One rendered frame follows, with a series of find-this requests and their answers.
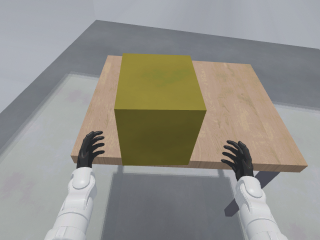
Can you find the robot right forearm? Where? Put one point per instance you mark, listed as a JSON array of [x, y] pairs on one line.
[[255, 215]]

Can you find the right robot hand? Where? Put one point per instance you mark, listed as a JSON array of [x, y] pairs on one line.
[[242, 165]]

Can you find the table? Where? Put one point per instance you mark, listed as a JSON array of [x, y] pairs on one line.
[[238, 109]]

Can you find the robot left forearm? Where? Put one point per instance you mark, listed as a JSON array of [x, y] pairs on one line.
[[74, 216]]

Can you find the left robot hand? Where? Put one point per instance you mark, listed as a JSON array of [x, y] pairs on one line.
[[86, 155]]

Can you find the carton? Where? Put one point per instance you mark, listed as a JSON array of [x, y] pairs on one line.
[[159, 109]]

